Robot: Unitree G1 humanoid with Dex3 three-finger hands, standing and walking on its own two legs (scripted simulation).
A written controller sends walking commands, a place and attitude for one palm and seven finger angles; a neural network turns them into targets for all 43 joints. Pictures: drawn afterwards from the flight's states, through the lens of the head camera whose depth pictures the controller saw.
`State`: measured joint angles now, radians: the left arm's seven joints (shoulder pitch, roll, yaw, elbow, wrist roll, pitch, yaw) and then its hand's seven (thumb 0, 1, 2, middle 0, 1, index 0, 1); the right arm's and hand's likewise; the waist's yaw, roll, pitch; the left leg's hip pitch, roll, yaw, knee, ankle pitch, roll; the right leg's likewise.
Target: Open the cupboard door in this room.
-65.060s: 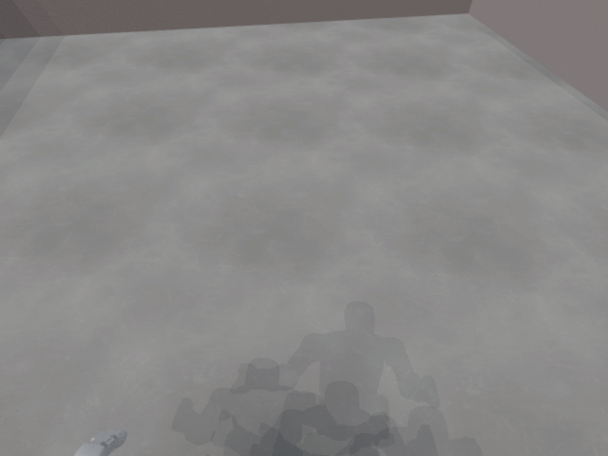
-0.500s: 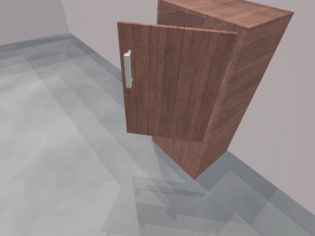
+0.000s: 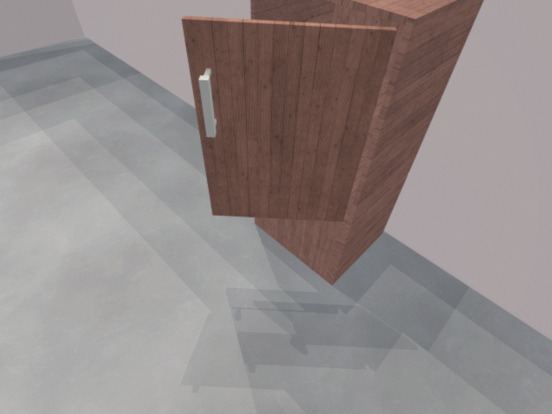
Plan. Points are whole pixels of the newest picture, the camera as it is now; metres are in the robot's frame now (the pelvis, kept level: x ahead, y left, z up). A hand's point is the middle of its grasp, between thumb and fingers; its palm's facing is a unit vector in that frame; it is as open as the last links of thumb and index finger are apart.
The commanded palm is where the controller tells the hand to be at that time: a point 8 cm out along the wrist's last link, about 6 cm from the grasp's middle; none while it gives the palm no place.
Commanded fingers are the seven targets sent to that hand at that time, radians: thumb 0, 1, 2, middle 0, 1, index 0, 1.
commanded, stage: come to a stop and stand still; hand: left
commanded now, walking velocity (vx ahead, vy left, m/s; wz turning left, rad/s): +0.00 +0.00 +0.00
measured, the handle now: (209, 103) +0.74 +0.18 +0.07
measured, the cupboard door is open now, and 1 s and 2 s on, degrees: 42 42 42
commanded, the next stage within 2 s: look again from close up in 0.22 s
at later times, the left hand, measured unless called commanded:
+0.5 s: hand out of the picture -0.06 +0.14 -0.18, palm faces +0.03 -0.99 -0.16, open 7.4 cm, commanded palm none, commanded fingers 0.00 0.90 0.90 -0.20 -0.30 -0.20 -0.30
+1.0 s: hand out of the picture +0.10 +0.18 -0.11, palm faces +0.24 -0.94 -0.25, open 7.3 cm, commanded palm +0.10 +0.20 -0.06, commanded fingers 0.00 0.74 0.83 -0.21 -0.41 -0.21 -0.41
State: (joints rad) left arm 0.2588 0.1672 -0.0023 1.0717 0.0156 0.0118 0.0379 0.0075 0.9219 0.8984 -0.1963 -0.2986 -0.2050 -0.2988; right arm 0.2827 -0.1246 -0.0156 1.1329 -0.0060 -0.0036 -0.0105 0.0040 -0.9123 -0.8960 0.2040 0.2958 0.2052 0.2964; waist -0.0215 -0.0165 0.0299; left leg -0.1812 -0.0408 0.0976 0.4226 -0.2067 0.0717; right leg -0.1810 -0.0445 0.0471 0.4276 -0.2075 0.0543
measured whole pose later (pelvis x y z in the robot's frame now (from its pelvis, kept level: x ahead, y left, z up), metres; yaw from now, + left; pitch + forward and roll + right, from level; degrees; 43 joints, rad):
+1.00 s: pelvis +0.01 -0.02 -0.01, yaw +2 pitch -1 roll +0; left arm 0.51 0.20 0.02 0.38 -0.12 0.02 0.14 0.04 0.94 0.89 -0.20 -0.31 -0.21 -0.31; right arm 0.39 -0.17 0.01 0.95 0.05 -0.19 -0.06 0.01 -0.91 -0.90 0.20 0.30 0.20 0.30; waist -0.02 0.00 -0.02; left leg -0.26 -0.03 0.06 0.51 -0.25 0.04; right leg -0.26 -0.03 0.01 0.54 -0.28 0.01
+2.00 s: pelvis +0.00 -0.03 -0.05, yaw +3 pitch +9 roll -2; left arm 0.25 0.37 0.30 0.09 -0.36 -0.26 -0.47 0.00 -0.21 0.43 -0.28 -1.01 -0.28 -1.01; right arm 0.30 -0.30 0.00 0.55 0.06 -0.24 -0.08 0.01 -0.91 -0.90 0.20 0.30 0.20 0.30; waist -0.02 0.01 -0.08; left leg -0.67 0.02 -0.01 0.95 -0.44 0.02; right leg -0.61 0.01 -0.05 0.89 -0.44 0.00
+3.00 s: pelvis +0.01 -0.05 -0.03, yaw +4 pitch +5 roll -1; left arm -0.08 0.46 0.42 0.37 -0.38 -0.10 -0.56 -0.01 -0.50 0.30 -0.30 -1.20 -0.31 -1.20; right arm 0.28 -0.29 0.05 0.54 0.07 -0.18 -0.09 0.01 -0.91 -0.90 0.21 0.30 0.21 0.30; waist 0.01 0.04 -0.07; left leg -0.49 0.03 -0.01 0.77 -0.37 0.00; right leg -0.43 0.02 -0.06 0.72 -0.37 -0.02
